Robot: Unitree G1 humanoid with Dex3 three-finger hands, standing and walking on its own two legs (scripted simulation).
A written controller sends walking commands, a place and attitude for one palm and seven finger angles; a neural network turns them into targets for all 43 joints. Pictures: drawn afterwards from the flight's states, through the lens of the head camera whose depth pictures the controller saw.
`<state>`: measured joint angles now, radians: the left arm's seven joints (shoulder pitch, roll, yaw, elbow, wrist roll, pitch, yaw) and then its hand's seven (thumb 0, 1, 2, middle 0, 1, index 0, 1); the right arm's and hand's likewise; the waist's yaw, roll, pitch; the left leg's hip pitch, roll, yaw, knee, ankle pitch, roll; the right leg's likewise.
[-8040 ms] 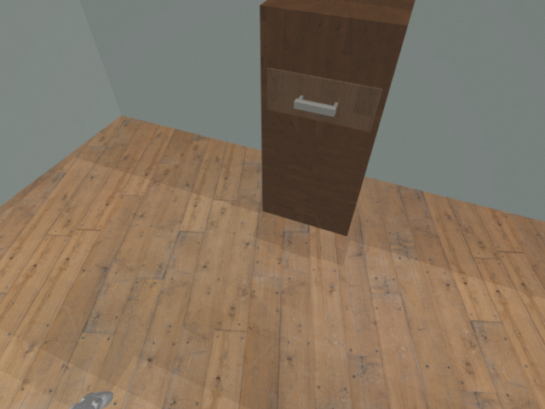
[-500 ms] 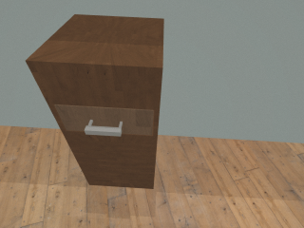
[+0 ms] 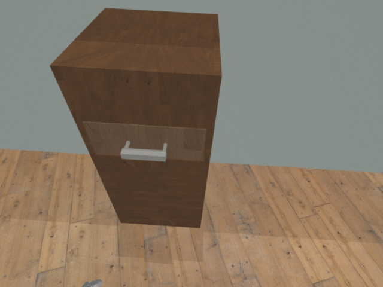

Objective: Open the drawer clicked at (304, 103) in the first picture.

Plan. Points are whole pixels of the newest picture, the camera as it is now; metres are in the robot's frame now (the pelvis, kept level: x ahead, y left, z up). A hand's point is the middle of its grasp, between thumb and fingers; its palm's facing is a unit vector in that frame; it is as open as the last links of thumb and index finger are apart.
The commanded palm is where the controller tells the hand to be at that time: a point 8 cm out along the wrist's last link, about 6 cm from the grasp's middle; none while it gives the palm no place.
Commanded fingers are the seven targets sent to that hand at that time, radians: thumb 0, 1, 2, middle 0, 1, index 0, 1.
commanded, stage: raise the hand with hooked fingers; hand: left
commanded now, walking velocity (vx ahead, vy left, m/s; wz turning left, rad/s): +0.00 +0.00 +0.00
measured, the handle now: (145, 149) +0.53 +0.20 -0.10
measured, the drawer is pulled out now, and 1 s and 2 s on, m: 0.00 0.00 0.00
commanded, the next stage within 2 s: move the hooked fingers above the handle in 1.80 s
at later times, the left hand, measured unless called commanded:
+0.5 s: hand (89, 256) +0.18 +0.23 -0.04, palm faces +0.09 -0.06 -0.99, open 9.6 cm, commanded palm +0.17 +0.22 +0.01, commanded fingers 0.00 0.18 0.59 -0.25 -0.76 -0.25 -0.76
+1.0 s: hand (98, 189) +0.30 +0.24 +0.03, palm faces +0.10 -0.08 -0.99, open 12.5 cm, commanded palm +0.27 +0.23 +0.08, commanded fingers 0.00 -0.41 0.34 -0.29 -1.14 -0.29 -1.14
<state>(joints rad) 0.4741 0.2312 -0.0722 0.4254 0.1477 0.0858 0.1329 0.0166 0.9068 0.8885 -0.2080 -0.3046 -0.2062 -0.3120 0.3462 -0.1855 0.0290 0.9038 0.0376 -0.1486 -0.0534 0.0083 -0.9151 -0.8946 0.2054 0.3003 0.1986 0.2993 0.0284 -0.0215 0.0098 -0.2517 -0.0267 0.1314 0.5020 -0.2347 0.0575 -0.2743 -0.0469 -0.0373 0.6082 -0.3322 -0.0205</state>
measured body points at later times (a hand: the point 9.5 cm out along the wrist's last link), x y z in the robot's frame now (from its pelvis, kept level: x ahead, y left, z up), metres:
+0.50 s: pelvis +0.00 -0.02 -0.05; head +0.02 -0.03 +0.40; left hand +0.17 +0.23 +0.01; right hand +0.26 -0.22 -0.11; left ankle +0.03 +0.07 -0.73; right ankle +0.02 -0.11 -0.73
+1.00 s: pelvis +0.06 -0.02 -0.02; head +0.11 -0.05 +0.43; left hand +0.29 +0.24 +0.08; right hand +0.27 -0.25 -0.13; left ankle +0.03 +0.07 -0.73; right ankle +0.02 -0.11 -0.73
